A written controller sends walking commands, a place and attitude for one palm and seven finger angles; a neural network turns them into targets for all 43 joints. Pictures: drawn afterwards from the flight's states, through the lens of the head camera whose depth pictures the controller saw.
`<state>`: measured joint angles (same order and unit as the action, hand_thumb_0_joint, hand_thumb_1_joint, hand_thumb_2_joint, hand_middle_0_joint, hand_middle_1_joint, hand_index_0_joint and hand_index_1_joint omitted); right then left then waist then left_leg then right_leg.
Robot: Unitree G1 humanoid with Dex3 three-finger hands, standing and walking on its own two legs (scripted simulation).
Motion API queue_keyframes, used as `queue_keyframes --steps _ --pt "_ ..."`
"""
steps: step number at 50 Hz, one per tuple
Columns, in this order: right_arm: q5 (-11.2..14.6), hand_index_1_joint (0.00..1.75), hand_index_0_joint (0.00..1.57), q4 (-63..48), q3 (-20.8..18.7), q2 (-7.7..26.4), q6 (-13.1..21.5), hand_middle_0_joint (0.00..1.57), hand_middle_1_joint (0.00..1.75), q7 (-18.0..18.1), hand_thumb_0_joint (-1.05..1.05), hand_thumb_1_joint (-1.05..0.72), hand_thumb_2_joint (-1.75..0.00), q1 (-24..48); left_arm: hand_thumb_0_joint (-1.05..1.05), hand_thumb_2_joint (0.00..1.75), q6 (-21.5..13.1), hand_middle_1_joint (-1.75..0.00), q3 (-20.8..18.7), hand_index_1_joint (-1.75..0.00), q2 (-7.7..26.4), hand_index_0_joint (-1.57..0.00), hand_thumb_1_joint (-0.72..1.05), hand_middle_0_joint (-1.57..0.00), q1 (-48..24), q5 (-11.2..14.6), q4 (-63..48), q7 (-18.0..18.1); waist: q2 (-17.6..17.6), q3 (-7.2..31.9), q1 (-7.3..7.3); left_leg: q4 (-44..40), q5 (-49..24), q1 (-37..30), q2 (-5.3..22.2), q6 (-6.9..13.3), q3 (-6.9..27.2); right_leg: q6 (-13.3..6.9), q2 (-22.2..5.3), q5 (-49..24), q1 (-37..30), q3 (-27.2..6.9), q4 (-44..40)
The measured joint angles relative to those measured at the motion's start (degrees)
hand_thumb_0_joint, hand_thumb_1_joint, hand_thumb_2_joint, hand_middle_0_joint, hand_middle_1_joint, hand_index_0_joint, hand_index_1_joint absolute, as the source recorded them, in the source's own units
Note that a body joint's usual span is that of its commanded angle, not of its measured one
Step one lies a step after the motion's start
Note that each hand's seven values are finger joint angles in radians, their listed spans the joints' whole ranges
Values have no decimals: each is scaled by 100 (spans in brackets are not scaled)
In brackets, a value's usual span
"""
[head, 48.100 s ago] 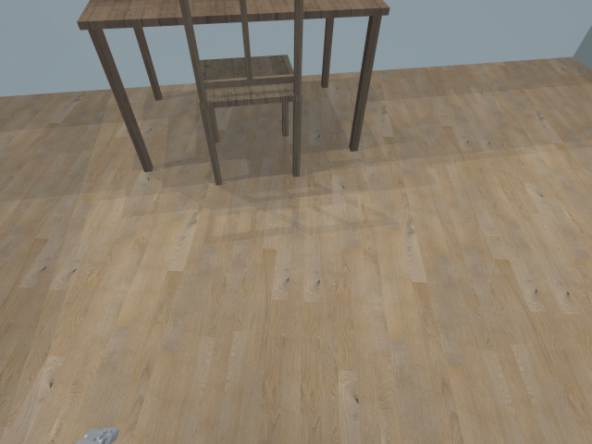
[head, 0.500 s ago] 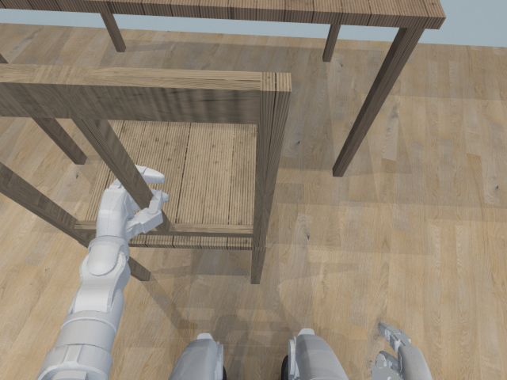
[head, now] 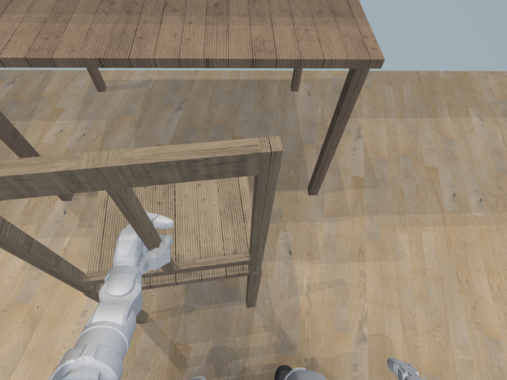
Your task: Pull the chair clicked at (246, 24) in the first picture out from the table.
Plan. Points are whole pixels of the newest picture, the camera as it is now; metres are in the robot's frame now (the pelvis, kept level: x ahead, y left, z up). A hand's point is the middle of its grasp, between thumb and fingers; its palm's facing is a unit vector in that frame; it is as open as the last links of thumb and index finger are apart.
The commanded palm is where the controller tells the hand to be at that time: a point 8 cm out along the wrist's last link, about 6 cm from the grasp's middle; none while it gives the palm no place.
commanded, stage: step backward, pulling the chair out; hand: left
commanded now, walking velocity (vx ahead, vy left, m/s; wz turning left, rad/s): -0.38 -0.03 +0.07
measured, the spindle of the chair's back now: (149, 236) +0.35 +0.18 -0.05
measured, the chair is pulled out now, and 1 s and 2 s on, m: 0.35 0.45 0.53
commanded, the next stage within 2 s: none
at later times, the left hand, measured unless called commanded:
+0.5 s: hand (171, 301) +0.25 +0.13 -0.07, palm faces +0.05 -0.98 -0.17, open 5.3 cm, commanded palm +0.24 +0.19 -0.07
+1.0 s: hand (170, 306) +0.24 +0.14 -0.08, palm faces +0.08 -0.97 -0.23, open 5.4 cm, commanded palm +0.22 +0.19 -0.07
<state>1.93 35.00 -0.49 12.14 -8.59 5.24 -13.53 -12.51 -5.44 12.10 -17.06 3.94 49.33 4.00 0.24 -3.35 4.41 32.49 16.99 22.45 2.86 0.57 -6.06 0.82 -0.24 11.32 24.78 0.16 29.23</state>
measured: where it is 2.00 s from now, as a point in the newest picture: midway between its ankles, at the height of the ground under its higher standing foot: outside the picture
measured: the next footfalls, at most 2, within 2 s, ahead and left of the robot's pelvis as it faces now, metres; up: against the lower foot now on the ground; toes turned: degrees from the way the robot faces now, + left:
left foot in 1.20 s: -0.12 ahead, +0.14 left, +0.00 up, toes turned +1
right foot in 1.66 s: -0.04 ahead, -0.13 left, +0.00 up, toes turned -2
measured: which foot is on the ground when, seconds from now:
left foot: down 0.00-0.98, up 1.00-1.00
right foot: down 0.00-1.00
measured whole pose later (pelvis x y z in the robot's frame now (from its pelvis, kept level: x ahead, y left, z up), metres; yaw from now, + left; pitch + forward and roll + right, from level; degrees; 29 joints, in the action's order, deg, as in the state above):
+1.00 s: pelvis -0.09 -0.03 -0.02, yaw +1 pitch +1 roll +1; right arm 2.2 39.5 0.1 13.2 -1.3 6.3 -12.9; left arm -12.4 -1.9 11.4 -19.7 2.3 53.4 6.1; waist 0.0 -6.8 2.5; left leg 40.6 19.3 27.1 1.3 -0.6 -3.0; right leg -1.1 -1.8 8.4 28.5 2.0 36.3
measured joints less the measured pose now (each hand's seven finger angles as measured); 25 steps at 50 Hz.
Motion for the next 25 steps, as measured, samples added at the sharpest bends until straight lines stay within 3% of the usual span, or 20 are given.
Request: queue_keyframes --steps 7,16,25 --pt "66 30 20 117 39 -27 74 20 30 64 1 -90 -90 119 3 77 -29 -116 67 -145 -108 -49 71 -35 -26 61 166 92 -53 -51 -40 -48 -207 45 24 -59 29 -68 22 -170 44 33 -26" --pt "138 30 20 251 -32 225 288 20 30 149 1 -90 -90 146 2 76 -67 -116 338 -145 -291 -50 70 -34 -108 33 409 215 -81 -63 -75 -115 -498 127 -52 -4 78 -48 -53 -456 64 82 -148" --pt "141 30 20 294 43 182 495 20 30 201 1 -90 -90 -57 2 78 -86 -117 565 -145 -304 -50 68 -35 -55 -20 444 203 3 -74 -229 -50 -593 120 -149 64 -13 -46 -181 -280 217 34 227"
